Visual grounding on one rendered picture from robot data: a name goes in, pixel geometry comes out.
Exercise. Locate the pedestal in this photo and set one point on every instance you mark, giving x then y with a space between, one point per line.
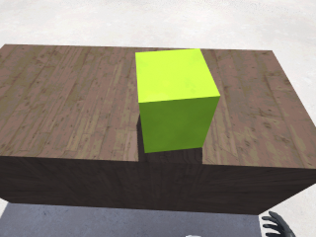
71 134

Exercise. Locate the right robot hand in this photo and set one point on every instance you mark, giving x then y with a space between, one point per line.
281 226

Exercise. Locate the carton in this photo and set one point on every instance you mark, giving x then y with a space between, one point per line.
177 99

